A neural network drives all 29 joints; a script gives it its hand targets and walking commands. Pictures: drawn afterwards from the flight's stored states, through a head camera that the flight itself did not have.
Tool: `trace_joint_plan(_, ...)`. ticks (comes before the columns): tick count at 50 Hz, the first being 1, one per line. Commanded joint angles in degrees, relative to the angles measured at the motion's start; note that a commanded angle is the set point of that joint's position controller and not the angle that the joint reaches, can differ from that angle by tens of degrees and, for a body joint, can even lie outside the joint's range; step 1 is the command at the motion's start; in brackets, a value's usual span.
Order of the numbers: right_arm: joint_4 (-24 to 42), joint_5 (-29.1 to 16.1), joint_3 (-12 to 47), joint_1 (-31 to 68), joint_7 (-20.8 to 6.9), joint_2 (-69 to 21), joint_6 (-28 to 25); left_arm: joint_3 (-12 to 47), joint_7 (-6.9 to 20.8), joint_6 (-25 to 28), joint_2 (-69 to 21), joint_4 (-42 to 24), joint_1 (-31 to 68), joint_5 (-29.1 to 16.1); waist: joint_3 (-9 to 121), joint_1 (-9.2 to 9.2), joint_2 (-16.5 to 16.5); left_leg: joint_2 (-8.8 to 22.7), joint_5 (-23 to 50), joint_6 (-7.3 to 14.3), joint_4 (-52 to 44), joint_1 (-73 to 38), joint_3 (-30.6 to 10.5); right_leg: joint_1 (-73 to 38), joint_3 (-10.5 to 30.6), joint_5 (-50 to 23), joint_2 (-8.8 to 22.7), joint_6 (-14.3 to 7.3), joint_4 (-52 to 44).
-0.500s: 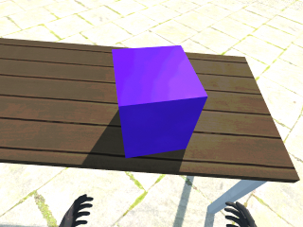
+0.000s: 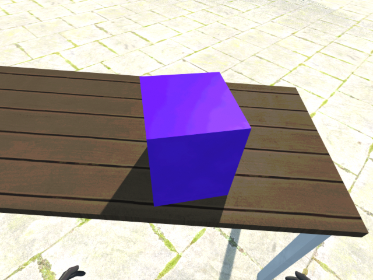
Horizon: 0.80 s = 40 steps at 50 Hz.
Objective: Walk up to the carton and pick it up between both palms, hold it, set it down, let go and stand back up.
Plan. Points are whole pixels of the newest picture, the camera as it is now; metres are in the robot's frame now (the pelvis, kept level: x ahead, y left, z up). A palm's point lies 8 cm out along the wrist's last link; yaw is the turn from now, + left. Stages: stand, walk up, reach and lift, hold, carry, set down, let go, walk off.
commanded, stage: stand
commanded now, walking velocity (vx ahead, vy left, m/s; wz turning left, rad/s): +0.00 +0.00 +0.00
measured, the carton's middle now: (186, 139) +0.45 +0.06 +0.06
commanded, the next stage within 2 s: none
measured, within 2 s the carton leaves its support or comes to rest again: neither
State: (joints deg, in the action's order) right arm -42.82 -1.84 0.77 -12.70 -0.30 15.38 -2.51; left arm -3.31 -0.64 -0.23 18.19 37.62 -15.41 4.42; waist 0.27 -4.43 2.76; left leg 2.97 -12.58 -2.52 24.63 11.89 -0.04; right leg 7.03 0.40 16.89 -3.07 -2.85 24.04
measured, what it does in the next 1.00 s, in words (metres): stands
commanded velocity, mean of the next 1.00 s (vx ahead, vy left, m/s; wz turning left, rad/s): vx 0.00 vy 0.00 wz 0.00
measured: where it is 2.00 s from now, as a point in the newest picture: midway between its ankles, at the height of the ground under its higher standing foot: outside the picture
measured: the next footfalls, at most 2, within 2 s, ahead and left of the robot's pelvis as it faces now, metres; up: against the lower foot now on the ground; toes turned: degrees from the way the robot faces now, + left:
none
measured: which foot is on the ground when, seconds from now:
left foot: down 0.00-1.00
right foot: down 0.00-1.00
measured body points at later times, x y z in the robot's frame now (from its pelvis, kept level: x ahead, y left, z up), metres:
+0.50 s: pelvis -0.01 +0.00 +0.00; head -0.02 +0.02 +0.45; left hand +0.06 +0.30 -0.12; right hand +0.13 -0.25 -0.10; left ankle +0.00 +0.15 -0.74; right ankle -0.05 -0.09 -0.74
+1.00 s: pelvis -0.02 +0.01 +0.00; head -0.03 +0.02 +0.45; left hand +0.04 +0.30 -0.12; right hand +0.10 -0.25 -0.11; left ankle +0.00 +0.15 -0.74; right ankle -0.05 -0.09 -0.74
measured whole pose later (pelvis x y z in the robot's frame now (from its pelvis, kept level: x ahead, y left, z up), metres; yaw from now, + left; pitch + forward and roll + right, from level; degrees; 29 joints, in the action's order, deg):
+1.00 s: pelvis -0.02 +0.01 +0.00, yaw +0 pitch -2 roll +0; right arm -49.4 -1.8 0.8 -12.7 -0.2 15.4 -1.0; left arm -3.4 0.1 1.8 19.2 49.1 -15.4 4.4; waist -0.3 -4.4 1.8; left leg 3.0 -11.5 -2.3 25.0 11.8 0.0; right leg 6.7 0.4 15.4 -3.0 -2.5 23.9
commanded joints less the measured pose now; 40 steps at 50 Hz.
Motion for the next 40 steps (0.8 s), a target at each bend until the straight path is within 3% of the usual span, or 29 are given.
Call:
trace_joint_plan(1, 1.91, 4.62, -5.82, 2.12, 1.17, 14.86, -0.39, -3.54, 0.28, 2.83, 11.67, 2.61, 2.17, -2.11, 2.60, 2.25, -1.72, 2.21, 16.94, 4.24, 2.49, -3.38, -4.09, 3.04, 4.42, -17.17, 8.07, 4.34, -3.55)
trace_joint_plan(2, 1.93, 4.63, -5.09, 1.76, 0.97, 14.08, -0.14, -3.39, 0.45, 2.56, 13.34, 3.01, 3.84, -1.83, 3.71, 3.48, -5.52, 2.80, 12.92, 4.83, 2.37, -4.78, -4.13, 2.40, 5.86, -13.74, 8.99, 2.07, -4.45)
trace_joint_plan(3, 1.84, 4.49, -5.52, -0.18, 0.73, 13.17, -0.01, -3.67, 0.38, 3.00, 13.10, 2.20, 4.46, -2.24, 4.28, 4.22, -5.80, 2.87, 13.15, 5.04, 1.64, -2.58, -3.94, 0.76, 5.37, -14.39, 9.51, 2.64, -2.82)
trace_joint_plan(4, 2.32, 4.10, -5.34, 2.29, 0.68, 12.55, -0.23, -3.66, 0.65, 3.42, 12.74, 2.40, 3.75, -2.77, 3.78, 2.82, -4.84, 2.28, 12.68, 5.22, 1.88, -2.70, -3.48, 1.30, 5.58, -14.26, 8.86, 2.92, -3.75)
trace_joint_plan(6, 2.67, 4.60, -5.21, 4.06, 0.90, 13.74, -0.30, -2.67, 0.87, 3.35, 11.20, 4.12, 1.85, -2.92, 2.91, 2.59, -3.30, 3.22, 14.42, 5.75, 1.33, -3.35, -4.86, 2.13, 5.48, -17.04, 9.32, 3.29, -3.87)
trace_joint_plan(7, 1.79, 4.51, -4.41, 1.59, 0.83, 12.58, -0.15, -3.21, 0.85, 3.54, 13.79, 4.35, 3.56, -2.31, 5.21, 3.45, -4.20, 2.81, 15.46, 5.82, 2.56, -2.77, -5.23, -0.12, 6.27, -19.36, 9.57, 3.01, -3.36)
trace_joint_plan(8, 1.25, 4.98, -4.72, 1.66, 0.81, 12.69, 0.08, -2.89, 0.87, 3.78, 12.71, 4.98, 1.97, -2.56, 0.67, 2.58, -3.31, 2.66, 14.70, 5.15, 0.63, -2.17, -4.90, 1.19, 5.32, -15.51, 9.03, 3.68, -4.47)
trace_joint_plan(9, 1.44, 4.48, -5.03, 1.35, 0.86, 15.16, 0.36, -2.58, 0.65, 3.50, 12.79, 5.16, 3.09, -2.20, 1.04, 3.87, -6.64, 2.98, 13.30, 5.40, 1.29, -1.61, -4.53, 0.17, 6.30, -20.57, 9.97, 3.76, -5.04)
trace_joint_plan(10, 0.17, 3.97, -4.91, 1.32, 0.68, 14.18, 0.40, -2.62, 0.47, 3.65, 12.98, 5.67, 2.95, -2.74, 4.92, 3.50, -4.25, 2.79, 14.56, 6.05, 1.93, -4.38, -4.21, -0.27, 6.56, -19.45, 9.31, 2.29, -3.74)
trace_joint_plan(12, 0.45, 4.17, -4.73, 0.10, 1.06, 14.39, 0.03, -2.51, 0.43, 3.84, 13.11, 5.66, 2.78, -2.83, 2.99, 5.00, -6.33, 2.91, 14.71, 5.29, 0.31, -5.15, -4.47, 1.74, 5.60, -17.23, 8.68, 1.76, -4.95)
trace_joint_plan(13, -0.11, 4.47, -4.77, 1.72, 1.24, 14.11, -0.09, -2.90, 0.04, 3.48, 12.72, 6.08, 3.79, -2.77, -0.54, 3.85, -2.92, 2.80, 15.91, 5.71, 0.96, -3.36, -3.13, 2.47, 5.84, -20.59, 9.35, 2.80, -4.83)
trace_joint_plan(14, 1.61, 4.47, -5.15, 2.83, 0.91, 13.66, 0.00, -2.67, 0.50, 3.58, 13.31, 5.95, 4.70, -2.80, 2.25, 3.71, -4.82, 1.99, 13.89, 4.74, 0.58, -3.26, -4.46, 2.00, 5.28, -17.60, 8.73, 3.59, -5.14)
trace_joint_plan(15, 0.23, 4.69, -5.22, 1.36, 0.93, 15.42, -0.06, -3.37, 0.71, 3.34, 12.73, 6.42, 4.65, -2.78, 3.16, 3.40, -2.82, 3.10, 14.25, 5.58, 1.11, -3.50, -3.37, 0.23, 6.31, -17.30, 9.52, 2.65, -4.48)
trace_joint_plan(16, 0.35, 4.09, -4.98, 4.24, 0.59, 14.46, 0.28, -2.81, 0.75, 2.91, 14.12, 7.05, 4.41, -3.11, 2.20, 3.20, -6.55, 2.15, 13.59, 5.15, 1.25, -3.22, -4.18, 0.97, 5.44, -17.82, 8.79, 2.82, -5.21)
trace_joint_plan(17, 0.65, 4.47, -4.95, 2.24, 0.96, 14.77, 0.38, -2.88, 0.71, 2.85, 12.68, 7.39, 4.02, -2.88, 1.76, 4.47, -5.59, 3.41, 15.22, 5.94, 0.75, -3.17, -5.50, 1.37, 5.56, -14.57, 8.82, 1.66, -5.75)
trace_joint_plan(18, -0.28, 3.73, -4.89, 2.41, 0.64, 14.48, 0.25, -2.93, 0.55, 3.04, 13.45, 6.75, 3.09, -2.70, 3.48, 3.36, -7.09, 3.11, 14.64, 5.66, 0.79, -3.94, -4.88, 0.67, 5.56, -15.60, 9.13, 1.75, -4.92)
trace_joint_plan(19, -0.60, 4.10, -4.16, 2.73, 0.98, 12.83, 0.19, -3.12, 0.60, 3.19, 13.32, 7.01, 3.69, -2.75, 3.75, 3.12, -2.35, 3.43, 15.00, 5.97, 0.64, -4.03, -4.97, -0.51, 5.56, -14.15, 8.83, 2.38, -5.41)
trace_joint_plan(20, 0.14, 4.27, -4.52, 2.53, 1.00, 13.55, -0.10, -2.46, 0.80, 3.52, 13.71, 7.04, 3.79, -2.93, 1.58, 3.91, -5.39, 2.94, 14.64, 5.47, -0.02, -3.97, -5.62, 1.78, 5.87, -12.53, 8.40, 1.59, -5.25)
trace_joint_plan(21, -0.18, 4.01, -4.59, 3.86, 0.82, 14.29, -0.55, -2.45, 0.82, 3.63, 12.53, 7.96, 3.06, -2.92, 1.16, 2.46, -6.21, 3.75, 12.62, 5.74, 0.25, -4.93, -5.62, 3.45, 6.91, -12.85, 9.01, 0.99, -6.12)
trace_joint_plan(23, -0.80, 3.99, -5.26, 2.61, 0.65, 14.55, 0.29, -2.33, 0.94, 3.61, 12.64, 8.64, 4.03, -3.07, 2.17, 3.84, -8.37, 2.85, 13.03, 5.59, 0.89, -2.78, -4.79, 1.20, 7.09, -16.41, 10.32, 3.44, -5.49)
trace_joint_plan(25, -1.19, 4.53, -4.45, 3.32, 0.81, 13.52, 0.21, -3.06, 0.80, 3.73, 13.71, 8.39, 4.67, -2.78, -0.28, 3.15, -2.08, 2.94, 13.07, 5.27, -0.52, -1.27, -4.86, 0.84, 6.36, -17.21, 9.55, 3.51, -6.18)
trace_joint_plan(26, -1.83, 4.30, -4.75, 2.26, 0.58, 14.07, 0.40, -2.74, 0.78, 3.28, 13.47, 8.18, 3.27, -2.42, 0.48, 4.00, -4.61, 3.43, 11.52, 5.71, -0.62, -2.90, -5.60, 1.78, 6.35, -12.29, 9.06, 1.60, -6.30)
trace_joint_plan(29, -1.76, 3.49, -3.99, 1.03, 1.11, 13.35, -0.14, -2.65, 1.20, 3.99, 12.66, 8.89, 2.24, -3.52, 3.02, 3.36, -7.64, 3.37, 13.94, 5.18, -0.21, -5.38, -4.49, 0.67, 6.61, -15.13, 8.83, 1.81, -6.82)
trace_joint_plan(32, -2.82, 3.50, -4.79, 1.66, 1.31, 14.43, -0.05, -2.47, 0.67, 3.83, 11.58, 10.53, 1.72, -2.76, -0.21, 4.26, -5.27, 4.33, 14.30, 5.55, -1.13, -5.60, -5.83, 3.43, 6.52, -13.32, 8.89, 0.56, -6.46)
trace_joint_plan(33, -3.36, 3.53, -4.02, 0.83, 1.18, 13.87, 0.08, -2.18, 0.78, 4.10, 11.21, 9.86, 2.49, -3.35, 1.20, 4.14, -7.39, 4.03, 14.02, 5.92, -0.90, -4.74, -6.18, 1.33, 7.06, -11.06, 9.14, 0.56, -6.87)
trace_joint_plan(34, -3.21, 3.80, -4.29, 2.25, 1.05, 14.12, 0.17, -2.36, 0.53, 3.84, 13.02, 10.21, 2.51, -3.14, 0.08, 3.94, -5.86, 4.03, 11.73, 5.79, -1.41, -3.89, -5.10, 1.63, 7.50, -12.61, 9.69, 1.97, -7.13)
trace_joint_plan(36, -3.00, 3.73, -4.29, 4.38, 1.44, 14.35, -0.21, -1.85, 0.90, 3.52, 10.78, 9.85, 4.25, -2.62, -2.27, 3.84, -8.93, 3.97, 10.18, 5.84, -0.89, -2.84, -6.46, 4.77, 7.67, -9.91, 10.04, 0.28, -7.60)
trace_joint_plan(38, -4.28, 4.26, -4.12, 1.90, 1.23, 13.77, 0.40, -2.43, 0.69, 4.16, 13.72, 11.23, 2.37, -2.99, -0.39, 4.16, -4.00, 3.76, 10.31, 5.21, -1.75, -2.18, -5.76, 1.87, 6.44, -13.28, 9.95, 2.37, -7.64)
trace_joint_plan(40, -3.94, 3.81, -4.59, 2.67, 1.09, 14.71, 0.29, -3.02, 0.47, 3.83, 14.41, 10.94, 2.34, -2.67, -0.83, 3.79, -4.18, 2.83, 9.01, 4.96, -0.84, -2.43, -5.12, 2.35, 6.60, -13.85, 9.30, 3.81, -8.14)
